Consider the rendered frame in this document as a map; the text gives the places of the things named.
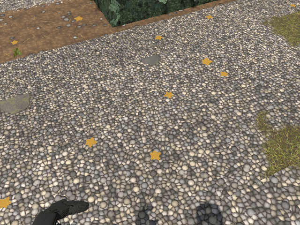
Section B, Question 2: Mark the robot left hand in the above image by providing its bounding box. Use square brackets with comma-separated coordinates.
[32, 199, 89, 225]

